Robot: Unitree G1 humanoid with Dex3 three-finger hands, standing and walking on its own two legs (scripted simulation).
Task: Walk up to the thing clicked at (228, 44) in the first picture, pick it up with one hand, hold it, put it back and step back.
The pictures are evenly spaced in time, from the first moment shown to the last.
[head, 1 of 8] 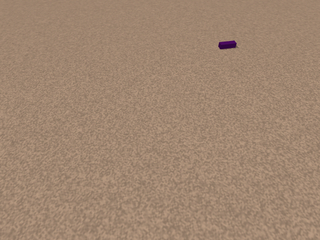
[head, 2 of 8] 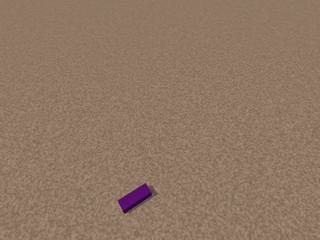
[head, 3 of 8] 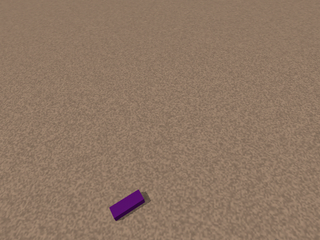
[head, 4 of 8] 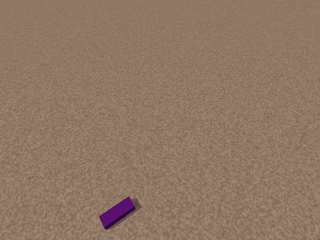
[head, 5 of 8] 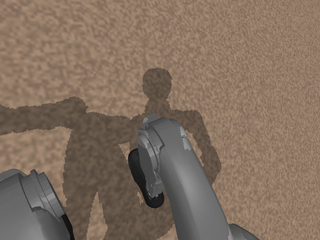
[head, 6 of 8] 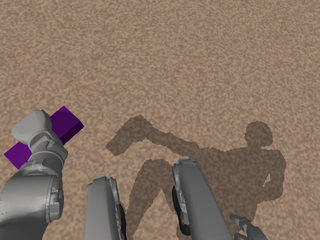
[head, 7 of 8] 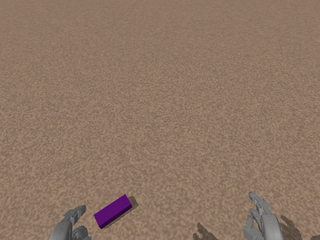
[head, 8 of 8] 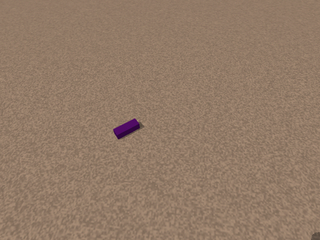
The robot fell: no
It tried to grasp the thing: yes
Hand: left
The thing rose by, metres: 0.66
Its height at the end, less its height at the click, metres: +0.00
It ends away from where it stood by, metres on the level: 0.01
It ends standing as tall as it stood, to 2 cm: yes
